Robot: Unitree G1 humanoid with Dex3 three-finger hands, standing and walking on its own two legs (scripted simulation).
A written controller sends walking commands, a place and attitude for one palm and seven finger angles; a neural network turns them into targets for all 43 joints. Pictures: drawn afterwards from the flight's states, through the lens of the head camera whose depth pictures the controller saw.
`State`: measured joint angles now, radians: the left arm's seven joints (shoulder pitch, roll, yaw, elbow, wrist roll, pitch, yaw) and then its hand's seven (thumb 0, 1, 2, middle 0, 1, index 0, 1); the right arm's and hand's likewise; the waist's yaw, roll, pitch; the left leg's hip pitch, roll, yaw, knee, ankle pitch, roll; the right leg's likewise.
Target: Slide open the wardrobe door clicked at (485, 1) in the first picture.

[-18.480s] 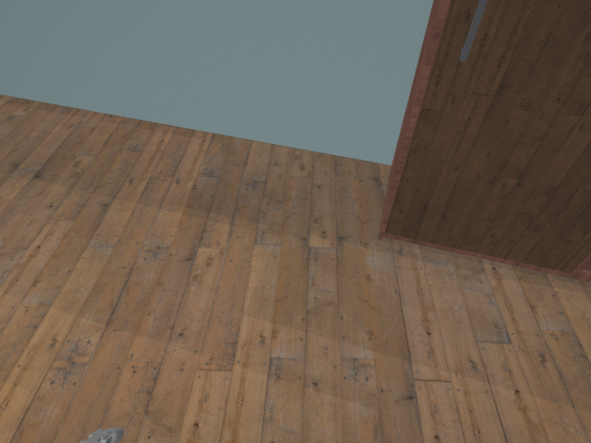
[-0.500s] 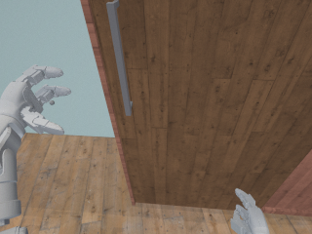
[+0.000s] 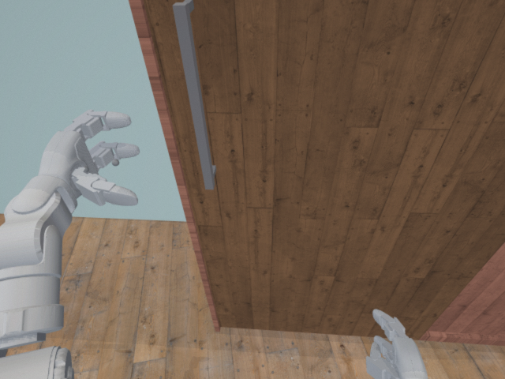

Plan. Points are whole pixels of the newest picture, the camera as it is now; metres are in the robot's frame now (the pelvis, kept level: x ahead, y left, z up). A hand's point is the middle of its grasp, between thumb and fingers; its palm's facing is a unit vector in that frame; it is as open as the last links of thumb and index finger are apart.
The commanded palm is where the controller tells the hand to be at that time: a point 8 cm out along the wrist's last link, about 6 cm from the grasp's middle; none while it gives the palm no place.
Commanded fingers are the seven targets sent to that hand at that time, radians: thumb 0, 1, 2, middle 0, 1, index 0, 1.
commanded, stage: move the hooked fingers beside the handle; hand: left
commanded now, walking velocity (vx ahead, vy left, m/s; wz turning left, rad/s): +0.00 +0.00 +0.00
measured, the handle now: (200, 109) +0.47 +0.14 +0.23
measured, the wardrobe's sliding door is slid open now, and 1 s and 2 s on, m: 0.00 0.00 0.00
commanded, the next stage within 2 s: none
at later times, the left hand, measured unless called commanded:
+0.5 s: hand (147, 132) +0.39 +0.20 +0.23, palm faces +0.04 -1.00 -0.03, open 14.0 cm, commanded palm +0.36 +0.25 +0.22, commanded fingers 0.00 -0.50 0.30 -0.30 -1.20 -0.30 -1.20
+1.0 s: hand (160, 136) +0.41 +0.19 +0.22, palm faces +0.04 -1.00 -0.02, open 14.0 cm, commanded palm +0.38 +0.25 +0.22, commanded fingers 0.00 -0.50 0.30 -0.30 -1.20 -0.30 -1.20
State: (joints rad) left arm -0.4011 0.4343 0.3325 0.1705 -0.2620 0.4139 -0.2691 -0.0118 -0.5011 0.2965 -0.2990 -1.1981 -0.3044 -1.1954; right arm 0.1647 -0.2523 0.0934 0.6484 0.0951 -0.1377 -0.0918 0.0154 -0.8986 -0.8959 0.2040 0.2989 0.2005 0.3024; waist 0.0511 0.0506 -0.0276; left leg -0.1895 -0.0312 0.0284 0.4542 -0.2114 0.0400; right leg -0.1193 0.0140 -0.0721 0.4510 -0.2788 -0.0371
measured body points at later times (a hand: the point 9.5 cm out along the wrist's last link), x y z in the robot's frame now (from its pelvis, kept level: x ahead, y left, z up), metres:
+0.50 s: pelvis +0.00 -0.01 +0.00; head -0.02 -0.02 +0.45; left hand +0.38 +0.26 +0.24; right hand +0.16 -0.24 -0.09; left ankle +0.02 +0.09 -0.74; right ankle -0.02 -0.09 -0.74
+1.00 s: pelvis +0.01 -0.01 +0.00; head -0.01 -0.04 +0.45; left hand +0.40 +0.25 +0.22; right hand +0.16 -0.27 -0.09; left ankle +0.02 +0.09 -0.74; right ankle -0.02 -0.09 -0.74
